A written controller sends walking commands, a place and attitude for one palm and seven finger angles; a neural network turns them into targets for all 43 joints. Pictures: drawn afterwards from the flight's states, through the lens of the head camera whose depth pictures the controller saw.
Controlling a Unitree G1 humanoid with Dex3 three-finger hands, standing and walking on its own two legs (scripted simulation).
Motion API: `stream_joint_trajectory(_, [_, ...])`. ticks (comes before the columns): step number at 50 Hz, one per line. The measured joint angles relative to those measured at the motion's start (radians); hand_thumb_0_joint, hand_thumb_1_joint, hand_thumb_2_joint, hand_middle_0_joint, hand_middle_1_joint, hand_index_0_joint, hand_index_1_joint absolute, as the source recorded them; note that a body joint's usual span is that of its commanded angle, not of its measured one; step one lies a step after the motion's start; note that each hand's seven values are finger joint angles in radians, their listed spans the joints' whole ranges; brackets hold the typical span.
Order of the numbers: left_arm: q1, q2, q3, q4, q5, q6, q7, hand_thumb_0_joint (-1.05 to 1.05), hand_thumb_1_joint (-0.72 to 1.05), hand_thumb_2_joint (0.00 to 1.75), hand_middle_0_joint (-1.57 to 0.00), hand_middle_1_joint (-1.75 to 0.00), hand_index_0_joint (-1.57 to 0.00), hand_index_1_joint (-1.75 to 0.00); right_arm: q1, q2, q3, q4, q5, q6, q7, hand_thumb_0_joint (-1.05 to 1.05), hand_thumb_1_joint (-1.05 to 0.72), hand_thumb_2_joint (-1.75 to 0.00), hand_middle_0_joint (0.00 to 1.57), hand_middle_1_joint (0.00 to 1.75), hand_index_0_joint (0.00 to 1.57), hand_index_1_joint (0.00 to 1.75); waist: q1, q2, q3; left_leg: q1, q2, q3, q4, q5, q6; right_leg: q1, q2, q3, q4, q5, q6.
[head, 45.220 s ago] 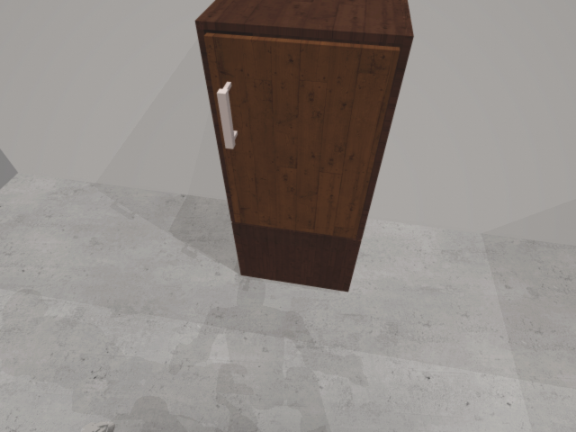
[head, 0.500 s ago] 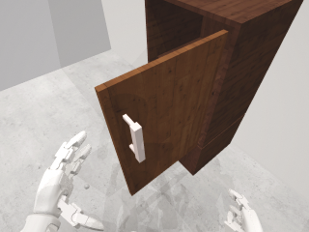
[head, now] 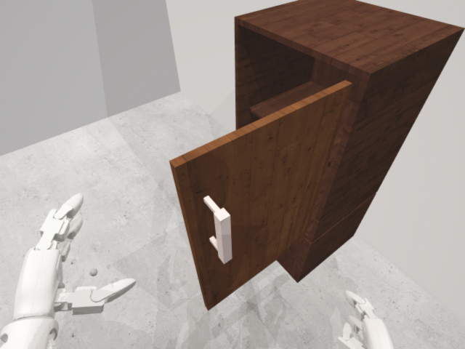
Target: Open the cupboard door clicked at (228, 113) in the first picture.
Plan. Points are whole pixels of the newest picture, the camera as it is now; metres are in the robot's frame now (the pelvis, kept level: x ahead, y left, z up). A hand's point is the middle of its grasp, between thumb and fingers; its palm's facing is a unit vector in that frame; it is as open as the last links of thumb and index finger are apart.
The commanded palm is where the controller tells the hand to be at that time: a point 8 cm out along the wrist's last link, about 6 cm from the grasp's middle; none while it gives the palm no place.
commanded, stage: draw the hand back to the body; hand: left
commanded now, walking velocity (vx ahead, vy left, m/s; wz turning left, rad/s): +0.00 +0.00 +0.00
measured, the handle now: (217, 230) +0.32 +0.07 +0.03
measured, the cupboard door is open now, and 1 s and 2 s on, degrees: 89 89 89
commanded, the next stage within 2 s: step back with the hand held close in 0.74 s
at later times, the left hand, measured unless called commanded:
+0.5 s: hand (52, 238) +0.20 +0.26 +0.17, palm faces +0.47 -0.79 -0.40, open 7.9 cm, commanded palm +0.15 +0.29 +0.18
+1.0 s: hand (57, 239) +0.19 +0.24 +0.18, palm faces +0.43 -0.78 -0.46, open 7.4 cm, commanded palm +0.14 +0.28 +0.18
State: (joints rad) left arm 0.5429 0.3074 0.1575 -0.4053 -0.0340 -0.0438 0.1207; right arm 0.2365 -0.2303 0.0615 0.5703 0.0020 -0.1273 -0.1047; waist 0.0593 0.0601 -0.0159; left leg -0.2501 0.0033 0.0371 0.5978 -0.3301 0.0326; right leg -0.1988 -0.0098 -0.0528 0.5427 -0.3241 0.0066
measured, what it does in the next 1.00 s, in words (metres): stands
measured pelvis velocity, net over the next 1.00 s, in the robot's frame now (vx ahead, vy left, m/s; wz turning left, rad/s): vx -0.01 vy -0.02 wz -0.03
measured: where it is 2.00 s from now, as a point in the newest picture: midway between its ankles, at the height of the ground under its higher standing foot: outside the picture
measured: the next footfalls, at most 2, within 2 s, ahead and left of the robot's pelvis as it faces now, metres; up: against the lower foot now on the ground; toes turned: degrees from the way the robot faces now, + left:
none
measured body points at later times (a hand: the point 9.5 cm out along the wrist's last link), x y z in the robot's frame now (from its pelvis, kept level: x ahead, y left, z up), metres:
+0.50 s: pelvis +0.01 -0.01 +0.01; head -0.01 -0.03 +0.46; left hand +0.17 +0.30 +0.19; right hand +0.19 -0.23 -0.07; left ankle +0.00 +0.09 -0.73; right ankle -0.02 -0.12 -0.73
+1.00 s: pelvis -0.01 -0.02 +0.01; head -0.01 -0.04 +0.46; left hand +0.17 +0.28 +0.20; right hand +0.18 -0.25 -0.07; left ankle +0.00 +0.09 -0.73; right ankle -0.02 -0.12 -0.73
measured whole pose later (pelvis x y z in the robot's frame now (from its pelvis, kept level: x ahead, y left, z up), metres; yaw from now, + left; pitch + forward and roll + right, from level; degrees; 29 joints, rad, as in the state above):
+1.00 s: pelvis -0.01 -0.02 +0.01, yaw -2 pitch -2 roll -1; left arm 0.47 0.36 0.39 -0.39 -0.05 -0.15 0.11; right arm 0.17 -0.24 0.02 0.61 0.00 -0.06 -0.07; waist 0.04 0.08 0.02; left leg -0.16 0.04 0.05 0.44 -0.24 0.01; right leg -0.11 0.03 -0.04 0.36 -0.21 -0.02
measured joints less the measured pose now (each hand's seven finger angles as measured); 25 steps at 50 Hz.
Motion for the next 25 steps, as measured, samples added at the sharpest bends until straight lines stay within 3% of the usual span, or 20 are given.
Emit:
stream_joint_trajectory(9, [-0.032, 0.017, 0.073, -0.001, -0.001, -0.010, 0.001, 0.00, 0.28, 0.64, -0.19, -0.30, -0.19, -0.30, -0.027, 0.007, -0.008, 0.033, -0.008, 0.011, 0.021, 0.01, -0.90, -0.90, 0.20, 0.30, 0.20, 0.30, 0.008, -0.003, 0.022, 0.104, -0.007, 0.016, -0.113, 0.041, 0.001, 0.094, -0.003, 0.016, -0.103, 0.042, 0.004])
stream_joint_trajectory(20, [-0.087, 0.044, 0.179, 0.007, -0.016, -0.022, 0.000, 0.01, 0.66, 0.80, -0.20, -0.30, -0.20, -0.30, -0.044, -0.001, -0.028, 0.058, -0.009, 0.029, 0.030, 0.01, -0.90, -0.90, 0.20, 0.30, 0.20, 0.30, 0.018, 0.001, 0.035, 0.153, 0.000, 0.017, -0.166, 0.065, -0.006, 0.142, 0.006, 0.017, -0.158, 0.067, -0.003])
stream_joint_trajectory(25, [-0.097, 0.031, 0.188, 0.022, -0.021, -0.028, -0.001, 0.01, 0.79, 0.86, -0.20, -0.30, -0.21, -0.30, -0.048, -0.006, -0.036, 0.064, -0.007, 0.037, 0.034, 0.01, -0.90, -0.90, 0.20, 0.30, 0.20, 0.30, 0.017, 0.006, 0.042, 0.161, 0.003, 0.017, -0.178, 0.073, -0.010, 0.149, 0.010, 0.016, -0.168, 0.074, -0.008])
